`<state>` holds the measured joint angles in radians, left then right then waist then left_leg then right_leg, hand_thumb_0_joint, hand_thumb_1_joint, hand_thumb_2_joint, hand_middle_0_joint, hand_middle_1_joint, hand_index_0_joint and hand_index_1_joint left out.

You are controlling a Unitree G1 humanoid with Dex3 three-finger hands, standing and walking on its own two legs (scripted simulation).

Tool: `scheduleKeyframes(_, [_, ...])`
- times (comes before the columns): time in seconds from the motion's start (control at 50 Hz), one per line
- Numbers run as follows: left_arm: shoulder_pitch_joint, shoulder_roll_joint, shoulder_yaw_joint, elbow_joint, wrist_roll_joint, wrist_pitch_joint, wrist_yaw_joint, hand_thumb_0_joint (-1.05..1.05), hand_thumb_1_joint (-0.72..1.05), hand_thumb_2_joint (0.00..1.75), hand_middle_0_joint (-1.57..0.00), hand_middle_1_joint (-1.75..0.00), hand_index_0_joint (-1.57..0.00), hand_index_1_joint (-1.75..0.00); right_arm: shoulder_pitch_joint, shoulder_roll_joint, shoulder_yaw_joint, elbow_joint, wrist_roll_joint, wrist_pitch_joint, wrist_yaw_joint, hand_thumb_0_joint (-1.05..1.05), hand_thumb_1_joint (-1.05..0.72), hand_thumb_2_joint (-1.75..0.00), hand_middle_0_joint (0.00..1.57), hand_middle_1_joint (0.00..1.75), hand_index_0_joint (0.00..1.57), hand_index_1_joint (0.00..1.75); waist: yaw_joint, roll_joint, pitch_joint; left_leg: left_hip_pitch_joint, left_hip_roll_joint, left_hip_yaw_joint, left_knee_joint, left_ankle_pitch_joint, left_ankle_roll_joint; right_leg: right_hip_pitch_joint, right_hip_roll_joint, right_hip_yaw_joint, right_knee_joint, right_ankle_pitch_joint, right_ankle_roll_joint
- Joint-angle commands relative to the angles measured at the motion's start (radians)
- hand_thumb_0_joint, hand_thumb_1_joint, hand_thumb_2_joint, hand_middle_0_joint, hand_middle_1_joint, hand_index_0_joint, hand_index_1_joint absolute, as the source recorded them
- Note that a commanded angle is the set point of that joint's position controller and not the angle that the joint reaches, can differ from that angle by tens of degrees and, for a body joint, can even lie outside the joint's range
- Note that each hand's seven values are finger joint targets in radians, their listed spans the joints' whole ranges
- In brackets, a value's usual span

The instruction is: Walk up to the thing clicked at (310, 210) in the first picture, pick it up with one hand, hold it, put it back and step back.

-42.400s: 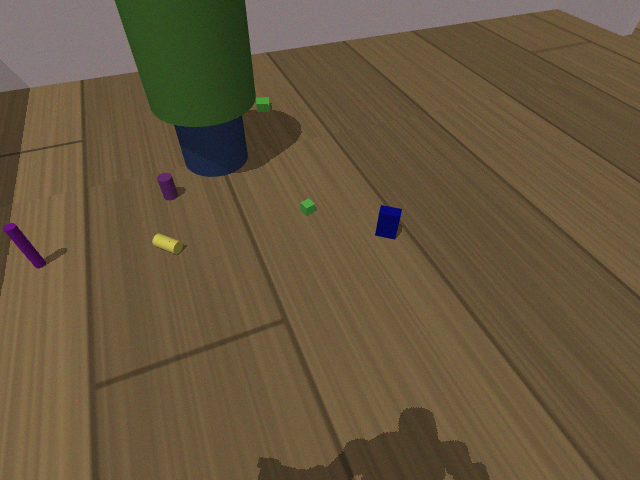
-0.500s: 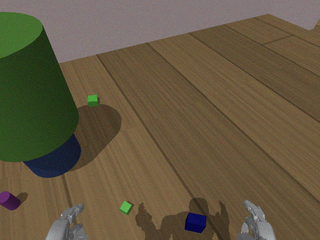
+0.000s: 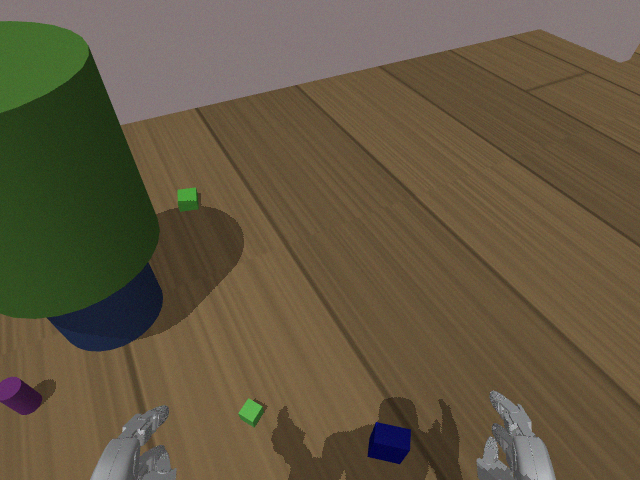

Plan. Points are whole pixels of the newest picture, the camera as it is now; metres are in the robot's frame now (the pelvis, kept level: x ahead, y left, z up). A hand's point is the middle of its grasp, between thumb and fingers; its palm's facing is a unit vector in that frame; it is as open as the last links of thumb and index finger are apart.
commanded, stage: home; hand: left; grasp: from above
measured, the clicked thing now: (251, 412) +0.45 +0.18 -0.69
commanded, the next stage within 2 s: stand in 0.80 s
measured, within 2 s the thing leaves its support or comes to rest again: neither
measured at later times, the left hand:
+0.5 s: hand (169, 471) +0.17 +0.18 -0.05, palm faces +0.04 -0.98 -0.20, open 7.4 cm
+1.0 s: hand (163, 473) +0.17 +0.20 -0.07, palm faces +0.01 -0.96 -0.29, open 7.4 cm
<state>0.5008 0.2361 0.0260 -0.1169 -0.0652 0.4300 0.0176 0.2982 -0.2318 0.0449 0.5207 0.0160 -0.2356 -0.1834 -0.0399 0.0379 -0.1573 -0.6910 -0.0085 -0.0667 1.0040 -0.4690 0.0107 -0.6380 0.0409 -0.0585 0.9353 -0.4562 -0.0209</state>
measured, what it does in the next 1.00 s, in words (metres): stands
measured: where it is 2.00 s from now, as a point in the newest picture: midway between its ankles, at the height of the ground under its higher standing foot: outside the picture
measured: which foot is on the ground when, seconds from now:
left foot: down 0.00-1.00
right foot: down 0.00-1.00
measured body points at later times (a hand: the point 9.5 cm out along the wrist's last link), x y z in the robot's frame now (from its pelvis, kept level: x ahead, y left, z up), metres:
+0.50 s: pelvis +0.01 +0.00 +0.00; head +0.02 +0.01 +0.45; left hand +0.17 +0.24 -0.03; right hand +0.16 -0.24 -0.06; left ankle +0.02 +0.11 -0.68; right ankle +0.01 -0.11 -0.68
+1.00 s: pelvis +0.00 +0.00 +0.01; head +0.02 +0.01 +0.46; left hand +0.17 +0.25 -0.05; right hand +0.16 -0.25 -0.08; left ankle +0.02 +0.11 -0.68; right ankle +0.01 -0.11 -0.68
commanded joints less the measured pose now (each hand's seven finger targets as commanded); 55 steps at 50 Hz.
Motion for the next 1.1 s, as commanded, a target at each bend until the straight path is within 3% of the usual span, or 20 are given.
scheduleKeyframes(0.0, [-0.029,0.106,0.049,-0.201,0.014,-0.048,0.01,0.0,0.9,0.9,-0.2,-0.3,-0.2,-0.3,-0.067,-0.126,-0.062,-0.16,-0.002,-0.063,-0.015,0.0,-0.9,-0.9,0.2,0.3,0.2,0.3,-0.005,0.017,-0.071,0.089,0.002,0.013,-0.173,0.137,0.016,0.03,-0.008,0.019,-0.16,0.128,0.008])
scheduleKeyframes(0.04, [-0.023,0.112,0.065,-0.194,0.013,-0.049,0.012,0.0,0.9,0.9,-0.2,-0.3,-0.2,-0.3,-0.062,-0.119,-0.06,-0.159,-0.003,-0.061,-0.015,0.0,-0.9,-0.9,0.2,0.3,0.2,0.3,-0.002,0.015,-0.086,0.092,0.0,0.011,-0.162,0.171,0.015,0.041,-0.009,0.018,-0.156,0.157,0.008])
scheduleKeyframes(0.06, [-0.026,0.097,0.051,-0.185,0.012,-0.048,0.01,0.0,0.9,0.9,-0.2,-0.3,-0.2,-0.3,-0.062,-0.124,-0.063,-0.158,-0.005,-0.063,-0.014,0.0,-0.9,-0.9,0.2,0.3,0.2,0.3,-0.01,0.012,-0.089,0.102,0.003,0.008,-0.167,0.174,0.014,0.041,-0.006,0.016,-0.149,0.161,0.008])
scheduleKeyframes(0.12, [-0.036,0.108,0.065,-0.187,0.01,-0.054,0.012,0.0,0.9,0.9,-0.2,-0.3,-0.2,-0.3,-0.078,-0.118,-0.059,-0.161,-0.003,-0.062,-0.015,0.0,-0.9,-0.9,0.2,0.3,0.2,0.3,0.002,-0.001,-0.049,0.067,0.0,0.008,-0.173,0.112,0.017,0.027,-0.01,0.017,-0.167,0.104,0.011])
scheduleKeyframes(0.22, [-0.025,0.105,0.057,-0.207,0.008,-0.047,0.009,0.0,0.9,0.9,-0.2,-0.3,-0.2,-0.3,-0.07,-0.121,-0.06,-0.162,-0.002,-0.065,-0.015,0.0,-0.9,-0.9,0.2,0.3,0.2,0.3,0.001,0.018,-0.083,0.086,0.001,0.01,-0.169,0.145,0.015,0.038,-0.009,0.019,-0.161,0.134,0.009])
scheduleKeyframes(0.26, [-0.026,0.096,0.046,-0.195,0.01,-0.045,0.008,0.0,0.9,0.9,-0.2,-0.3,-0.2,-0.3,-0.073,-0.121,-0.06,-0.161,-0.002,-0.065,-0.014,0.0,-0.9,-0.9,0.2,0.3,0.2,0.3,-0.007,0.004,-0.055,0.082,0.002,0.007,-0.176,0.123,0.016,0.028,-0.007,0.016,-0.163,0.117,0.012])
scheduleKeyframes(0.28, [-0.02,0.107,0.064,-0.2,0.01,-0.048,0.009,0.0,0.9,0.9,-0.2,-0.3,-0.2,-0.3,-0.065,-0.122,-0.062,-0.158,-0.004,-0.066,-0.012,0.0,-0.9,-0.9,0.2,0.3,0.2,0.3,0.0,0.026,-0.087,0.096,0.004,0.0,-0.177,0.157,0.012,0.042,-0.005,0.014,-0.147,0.144,0.007])
scheduleKeyframes(0.36, [0.012,0.105,0.066,-0.185,0.011,-0.047,0.013,0.0,0.9,0.9,-0.2,-0.3,-0.2,-0.3,-0.062,-0.12,-0.062,-0.16,-0.003,-0.06,-0.013,0.0,-0.9,-0.9,0.2,0.3,0.2,0.3,0.003,0.001,-0.095,0.098,0.003,0.004,-0.157,0.219,0.014,0.061,-0.007,0.012,-0.146,0.198,0.007])
scheduleKeyframes(0.44, [-0.018,0.099,0.048,-0.194,0.012,-0.05,0.011,0.0,0.9,0.9,-0.2,-0.3,-0.2,-0.3,-0.06,-0.125,-0.065,-0.158,-0.004,-0.058,-0.012,0.0,-0.9,-0.9,0.2,0.3,0.2,0.3,-0.007,0.01,-0.086,0.107,0.008,0.0,-0.167,0.216,0.012,0.042,-0.003,0.011,-0.141,0.193,0.006])
scheduleKeyframes(0.6, [-0.026,0.101,0.06,-0.195,0.009,-0.055,0.008,0.0,0.9,0.9,-0.2,-0.3,-0.2,-0.3,-0.07,-0.125,-0.064,-0.165,-0.003,-0.056,-0.006,0.0,-0.9,-0.9,0.2,0.3,0.2,0.3,0.003,0.026,-0.061,0.091,0.013,-0.018,-0.193,0.141,0.007,0.029,-0.002,0.008,-0.139,0.129,0.005])
scheduleKeyframes(0.74, [-0.006,0.112,0.066,-0.215,0.007,-0.054,0.012,0.0,0.9,0.9,-0.2,-0.3,-0.2,-0.3,-0.06,-0.12,-0.064,-0.169,-0.002,-0.049,-0.006,0.0,-0.9,-0.9,0.2,0.3,0.2,0.3,0.005,0.014,-0.109,0.095,-0.001,0.007,-0.154,0.214,0.014,0.06,-0.008,0.018,-0.145,0.197,0.006])
scheduleKeyframes(0.8, [-0.005,0.098,0.047,-0.198,0.011,-0.053,0.01,0.0,0.9,0.9,-0.2,-0.3,-0.2,-0.3,-0.049,-0.123,-0.066,-0.162,-0.003,-0.049,-0.005,0.0,-0.9,-0.9,0.2,0.3,0.2,0.3,-0.01,0.031,-0.108,0.117,0.004,0.003,-0.157,0.244,0.009,0.047,-0.004,0.014,-0.133,0.216,0.004])
scheduleKeyframes(0.86, [-0.036,0.108,0.061,-0.214,0.008,-0.057,0.012,0.0,0.9,0.9,-0.2,-0.3,-0.2,-0.3,-0.058,-0.117,-0.063,-0.162,-0.002,-0.05,-0.008,0.0,-0.9,-0.9,0.2,0.3,0.2,0.3,-0.009,0.008,-0.089,0.097,0.001,0.004,-0.151,0.211,0.016,0.045,-0.007,0.015,-0.152,0.197,0.009])
scheduleKeyframes(0.88, [-0.3,0.172,0.063,0.137,0.134,-0.253,0.045,0.0,0.9,0.9,-0.2,-0.3,-0.2,-0.3,-0.137,-0.215,-0.105,0.09,-0.126,0.058,0.052,0.0,-0.9,-0.9,0.2,0.3,0.2,0.3,0.073,-0.045,0.141,0.135,0.053,-0.049,-0.257,0.381,0.051,0.22,-0.095,0.125,-0.206,0.205,-0.028])
scheduleKeyframes(0.9, [-0.215,0.196,0.081,0.325,0.135,-0.32,0.039,0.0,0.9,0.9,-0.2,-0.3,-0.2,-0.3,-0.137,-0.222,-0.121,0.107,-0.131,0.099,0.078,0.0,-0.9,-0.9,0.2,0.3,0.2,0.3,0.068,-0.094,0.057,0.21,0.04,-0.014,-0.251,0.4,0.056,0.241,-0.108,0.172,-0.235,0.233,-0.058])
scheduleKeyframes(0.92, [-0.215,0.203,0.08,0.372,0.141,-0.352,0.034,0.0,0.9,0.9,-0.2,-0.3,-0.2,-0.3,-0.129,-0.221,-0.117,0.103,-0.13,0.117,0.094,0.0,-0.9,-0.9,0.2,0.3,0.2,0.3,0.052,-0.121,0.038,0.249,0.037,-0.013,-0.253,0.401,0.056,0.231,-0.114,0.194,-0.246,0.246,-0.069])
scheduleKeyframes(0.94, [-0.242,0.192,0.067,0.4,0.139,-0.369,0.026,0.0,0.9,0.9,-0.2,-0.3,-0.2,-0.3,-0.109,-0.217,-0.114,0.104,-0.131,0.13,0.106,0.0,-0.9,-0.9,0.2,0.3,0.2,0.3,0.037,-0.075,0.071,0.228,0.038,-0.04,-0.289,0.332,0.054,0.217,-0.097,0.19,-0.258,0.208,-0.062])
scheduleKeyframes(0.98, [-0.269,0.201,0.062,0.478,0.131,-0.396,0.018,0.0,0.9,0.9,-0.2,-0.3,-0.2,-0.3,-0.122,-0.195,-0.108,0.14,-0.091,0.136,0.139,0.0,-0.9,-0.9,0.2,0.3,0.2,0.3,0.063,-0.005,0.044,0.277,0.039,-0.05,-0.345,0.274,0.059,0.305,-0.115,0.166,-0.256,0.227,-0.034])
scheduleKeyframes(1.0, [-0.264,0.203,0.065,0.521,0.126,-0.399,0.018,0.0,0.9,0.9,-0.2,-0.3,-0.2,-0.3,-0.147,-0.195,-0.114,0.156,-0.081,0.142,0.149,0.0,-0.9,-0.9,0.2,0.3,0.2,0.3,0.076,-0.052,0.047,0.3,0.036,-0.039,-0.349,0.273,0.054,0.301,-0.122,0.178,-0.279,0.231,-0.038])
scheduleKeyframes(1.08, [-0.298,0.194,0.066,0.683,0.111,-0.422,0.02,0.0,0.9,0.9,-0.2,-0.3,-0.2,-0.3,-0.169,-0.193,-0.124,0.223,-0.069,0.158,0.162,0.0,-0.9,-0.9,0.2,0.3,0.2,0.3,0.074,-0.038,0.005,0.391,0.042,-0.051,-0.382,0.326,0.048,0.364,-0.135,0.17,-0.34,0.288,-0.021])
